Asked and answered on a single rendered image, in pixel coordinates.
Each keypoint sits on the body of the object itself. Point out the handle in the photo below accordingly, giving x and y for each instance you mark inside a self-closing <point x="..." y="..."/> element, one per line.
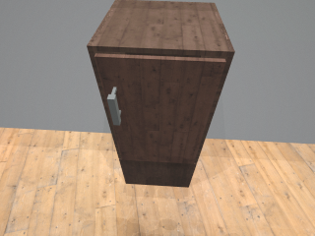
<point x="113" y="107"/>

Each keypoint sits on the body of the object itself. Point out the cupboard door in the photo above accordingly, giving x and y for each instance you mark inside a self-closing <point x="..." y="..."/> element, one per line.
<point x="165" y="103"/>

